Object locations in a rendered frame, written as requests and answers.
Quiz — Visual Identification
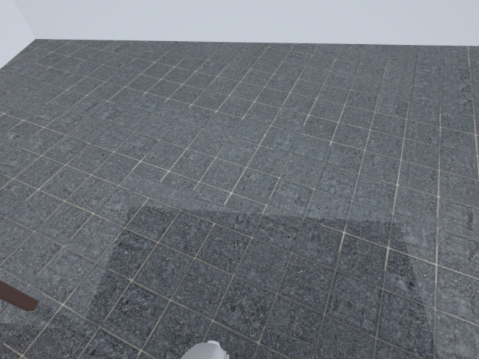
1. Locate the robot left thigh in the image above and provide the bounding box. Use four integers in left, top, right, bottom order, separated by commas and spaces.
181, 343, 229, 359

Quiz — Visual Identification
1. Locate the table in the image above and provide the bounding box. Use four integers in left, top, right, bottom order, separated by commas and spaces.
0, 280, 39, 311

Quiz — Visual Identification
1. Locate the robot left shin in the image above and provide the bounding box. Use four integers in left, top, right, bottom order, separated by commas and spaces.
208, 340, 221, 347

